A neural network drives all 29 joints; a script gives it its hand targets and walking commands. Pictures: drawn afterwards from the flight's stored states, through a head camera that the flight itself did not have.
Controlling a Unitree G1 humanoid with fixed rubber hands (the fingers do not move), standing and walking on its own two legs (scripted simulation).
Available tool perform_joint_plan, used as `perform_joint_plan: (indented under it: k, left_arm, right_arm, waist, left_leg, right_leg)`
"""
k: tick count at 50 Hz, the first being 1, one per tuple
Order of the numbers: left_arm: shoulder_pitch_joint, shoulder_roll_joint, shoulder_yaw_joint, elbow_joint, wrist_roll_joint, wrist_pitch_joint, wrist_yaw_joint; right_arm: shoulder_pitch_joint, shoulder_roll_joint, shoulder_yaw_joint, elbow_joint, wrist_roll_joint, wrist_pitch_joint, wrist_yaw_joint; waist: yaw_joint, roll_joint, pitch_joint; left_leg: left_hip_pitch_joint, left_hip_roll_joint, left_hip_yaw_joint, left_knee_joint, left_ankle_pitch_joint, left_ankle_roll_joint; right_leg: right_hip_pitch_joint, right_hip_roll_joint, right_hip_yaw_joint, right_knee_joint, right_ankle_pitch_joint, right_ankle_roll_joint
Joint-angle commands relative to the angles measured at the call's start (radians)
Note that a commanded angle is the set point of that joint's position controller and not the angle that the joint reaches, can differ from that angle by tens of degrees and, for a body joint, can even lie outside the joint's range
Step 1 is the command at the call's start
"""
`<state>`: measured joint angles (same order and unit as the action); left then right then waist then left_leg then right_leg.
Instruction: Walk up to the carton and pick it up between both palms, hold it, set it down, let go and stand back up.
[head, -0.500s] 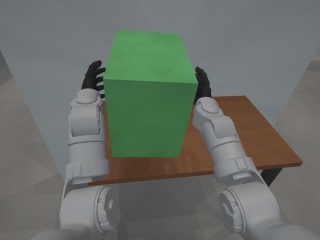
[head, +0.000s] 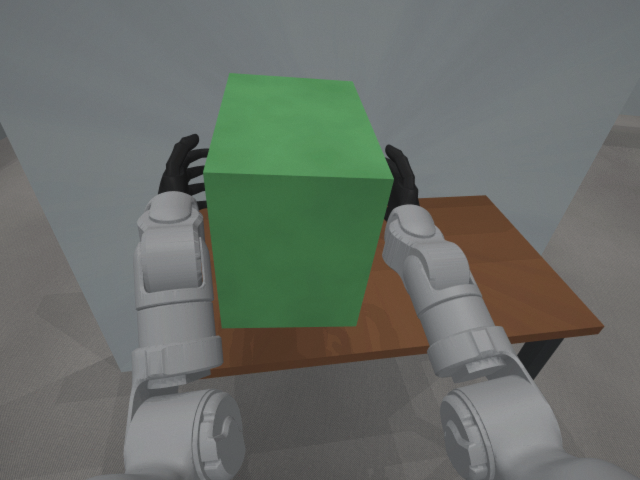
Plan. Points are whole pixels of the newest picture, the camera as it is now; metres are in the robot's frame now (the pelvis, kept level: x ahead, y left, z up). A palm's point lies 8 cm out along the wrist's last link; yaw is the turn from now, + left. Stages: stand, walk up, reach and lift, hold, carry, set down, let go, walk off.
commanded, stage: hold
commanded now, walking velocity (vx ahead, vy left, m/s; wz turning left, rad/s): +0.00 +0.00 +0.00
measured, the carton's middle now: (291, 196) +0.42 +0.01 +0.19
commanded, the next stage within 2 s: none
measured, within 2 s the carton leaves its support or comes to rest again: neither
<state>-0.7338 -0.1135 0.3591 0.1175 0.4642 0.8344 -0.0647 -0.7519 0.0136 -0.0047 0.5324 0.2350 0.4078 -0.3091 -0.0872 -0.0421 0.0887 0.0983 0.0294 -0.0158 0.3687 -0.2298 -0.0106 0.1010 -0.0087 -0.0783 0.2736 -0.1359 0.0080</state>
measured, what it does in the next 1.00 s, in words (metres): stands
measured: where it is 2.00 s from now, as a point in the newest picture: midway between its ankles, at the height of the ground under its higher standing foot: outside the picture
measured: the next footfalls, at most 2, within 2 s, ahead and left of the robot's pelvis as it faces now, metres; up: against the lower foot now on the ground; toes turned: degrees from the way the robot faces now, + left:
none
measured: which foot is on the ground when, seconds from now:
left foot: down 0.00-1.00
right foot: down 0.00-1.00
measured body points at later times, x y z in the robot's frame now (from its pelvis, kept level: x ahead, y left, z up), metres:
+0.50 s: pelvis +0.00 +0.00 +0.00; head -0.06 +0.02 +0.45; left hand +0.37 +0.14 +0.23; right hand +0.38 -0.12 +0.22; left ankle +0.00 +0.12 -0.75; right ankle +0.03 -0.12 -0.75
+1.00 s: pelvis -0.01 -0.01 +0.00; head -0.06 +0.02 +0.45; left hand +0.38 +0.14 +0.23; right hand +0.38 -0.12 +0.21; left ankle +0.00 +0.12 -0.75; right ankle +0.03 -0.12 -0.75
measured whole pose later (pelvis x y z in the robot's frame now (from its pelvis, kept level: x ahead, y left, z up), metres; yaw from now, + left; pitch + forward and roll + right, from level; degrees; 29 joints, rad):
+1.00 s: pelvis -0.01 -0.01 +0.00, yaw +1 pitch -12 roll -1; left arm -0.77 -0.09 0.37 0.18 0.44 0.80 -0.06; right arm -0.79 0.03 -0.04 0.58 0.21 0.37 -0.31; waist -0.09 -0.05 0.07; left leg 0.05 0.03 -0.03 0.37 -0.21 -0.02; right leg 0.06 -0.01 -0.10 0.27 -0.13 0.00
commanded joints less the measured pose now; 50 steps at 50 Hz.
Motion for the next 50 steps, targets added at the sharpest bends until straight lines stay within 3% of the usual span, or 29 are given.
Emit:
perform_joint_plan:
  k: [1,3,5,10,12,18,20,28,36,44,50]
  left_arm:
    - [-0.679,-0.548,-0.496,-0.045,-0.215,-0.072,-0.132]
    - [-0.696,-0.569,-0.547,-0.081,-0.251,-0.085,-0.114]
    - [-0.686,-0.56,-0.555,-0.077,-0.257,-0.09,-0.102]
    - [-0.632,-0.501,-0.448,0.033,-0.186,-0.074,-0.119]
    - [-0.633,-0.498,-0.427,0.052,-0.168,-0.07,-0.13]
    - [-0.677,-0.55,-0.509,-0.034,-0.225,-0.088,-0.127]
    - [-0.678,-0.548,-0.529,-0.057,-0.239,-0.094,-0.12]
    - [-0.644,-0.498,-0.439,0.022,-0.18,-0.077,-0.131]
    - [-0.681,-0.536,-0.495,-0.018,-0.225,-0.09,-0.125]
    - [-0.668,-0.509,-0.442,0.039,-0.188,-0.083,-0.131]
    - [-0.686,-0.537,-0.481,0.001,-0.213,-0.09,-0.126]
  right_arm:
    - [-0.898,0.592,0.33,-0.351,0.07,-0.115,0.14]
    - [-0.932,0.605,0.368,-0.398,0.102,-0.126,0.128]
    - [-0.917,0.6,0.382,-0.392,0.109,-0.123,0.118]
    - [-0.798,0.563,0.305,-0.228,0.039,-0.095,0.129]
    - [-0.793,0.558,0.275,-0.202,0.022,-0.097,0.141]
    - [-0.901,0.599,0.342,-0.34,0.093,-0.127,0.121]
    - [-0.905,0.606,0.372,-0.37,0.11,-0.126,0.108]
    - [-0.816,0.583,0.317,-0.253,0.049,-0.102,0.125]
    - [-0.899,0.603,0.352,-0.339,0.089,-0.121,0.113]
    - [-0.837,0.584,0.3,-0.241,0.042,-0.107,0.129]
    - [-0.89,0.595,0.328,-0.301,0.077,-0.123,0.123]
  waist:
    - [0.003,0.102,-0.438]
    - [-0.009,0.11,-0.534]
    - [-0.018,0.098,-0.539]
    - [-0.012,0.059,-0.339]
    - [-0.008,0.069,-0.31]
    - [-0.028,0.1,-0.487]
    - [-0.03,0.095,-0.507]
    - [-0.002,0.066,-0.335]
    - [-0.018,0.078,-0.468]
    - [-0.011,0.074,-0.359]
    - [-0.018,0.093,-0.451]
  left_leg:
    - [-0.072,-0.066,0.055,-0.045,0.321,-0.028]
    - [0.0,-0.07,0.044,0.01,0.425,-0.043]
    - [0.021,-0.071,0.043,0.021,0.44,-0.044]
    - [-0.116,-0.067,0.063,-0.091,0.187,-0.011]
    - [-0.15,-0.066,0.064,-0.112,0.161,-0.008]
    - [-0.025,-0.08,0.043,0.0,0.405,-0.041]
    - [-0.007,-0.083,0.038,0.016,0.435,-0.044]
    - [-0.116,-0.072,0.056,-0.084,0.215,-0.009]
    - [-0.041,-0.08,0.048,-0.017,0.338,-0.025]
    - [-0.117,-0.073,0.057,-0.08,0.207,-0.012]
    - [-0.057,-0.077,0.048,-0.028,0.329,-0.029]
  right_leg:
    - [0.127,0.084,-0.035,-0.004,0.133,0.017]
    - [0.111,0.089,-0.034,0.001,0.207,0.022]
    - [0.094,0.091,-0.035,0.001,0.222,0.028]
    - [0.094,0.076,-0.033,-0.016,0.056,0.032]
    - [0.116,0.074,-0.032,-0.014,0.036,0.028]
    - [0.142,0.077,-0.035,0.001,0.253,0.04]
    - [0.138,0.076,-0.036,0.007,0.299,0.046]
    - [0.115,0.069,-0.035,-0.012,0.105,0.038]
    - [0.12,0.075,-0.035,-0.002,0.215,0.042]
    - [0.109,0.07,-0.036,-0.012,0.089,0.036]
    - [0.121,0.076,-0.037,-0.003,0.177,0.037]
